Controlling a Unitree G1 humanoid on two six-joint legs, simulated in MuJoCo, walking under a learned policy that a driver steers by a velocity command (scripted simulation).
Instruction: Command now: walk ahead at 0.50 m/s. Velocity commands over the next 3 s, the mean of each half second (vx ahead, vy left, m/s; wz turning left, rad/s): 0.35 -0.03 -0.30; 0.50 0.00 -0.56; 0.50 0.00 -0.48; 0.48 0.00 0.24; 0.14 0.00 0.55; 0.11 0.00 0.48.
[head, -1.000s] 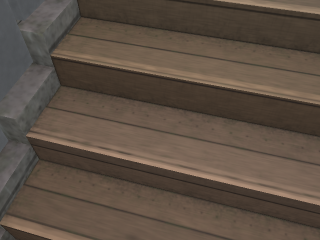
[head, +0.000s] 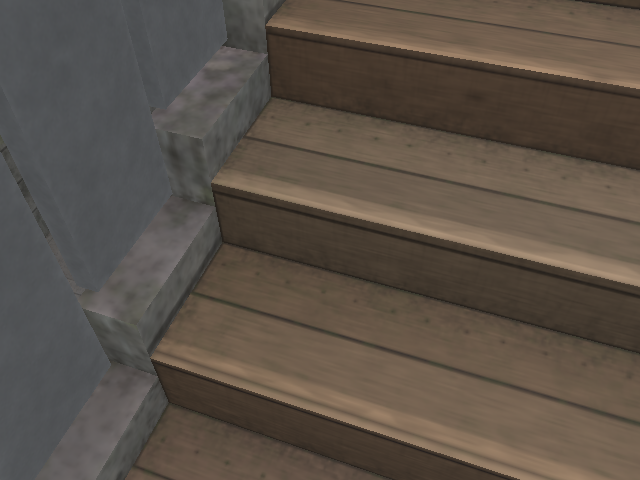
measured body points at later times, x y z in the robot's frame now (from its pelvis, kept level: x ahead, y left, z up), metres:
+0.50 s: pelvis +0.24 +0.04 +0.14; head +0.25 +0.04 +0.59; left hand +0.45 +0.27 +0.06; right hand +0.24 -0.23 +0.00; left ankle +0.34 +0.11 -0.56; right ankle +0.20 -0.08 -0.33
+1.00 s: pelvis +0.38 -0.14 +0.18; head +0.39 -0.15 +0.63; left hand +0.70 -0.10 +0.11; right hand +0.23 -0.28 +0.02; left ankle +0.34 +0.11 -0.55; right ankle +0.42 -0.31 -0.40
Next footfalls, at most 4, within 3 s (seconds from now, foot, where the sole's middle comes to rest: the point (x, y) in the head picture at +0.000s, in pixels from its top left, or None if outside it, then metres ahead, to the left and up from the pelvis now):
0.26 left None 0.38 0.11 -0.60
0.98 right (551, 438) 0.45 -0.33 -0.44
1.52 left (503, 202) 0.81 -0.31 -0.27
2.04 right None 0.99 -0.69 -0.11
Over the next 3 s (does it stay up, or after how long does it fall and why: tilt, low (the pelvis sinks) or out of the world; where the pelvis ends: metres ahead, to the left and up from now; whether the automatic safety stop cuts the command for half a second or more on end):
stays up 1.03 -0.59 0.65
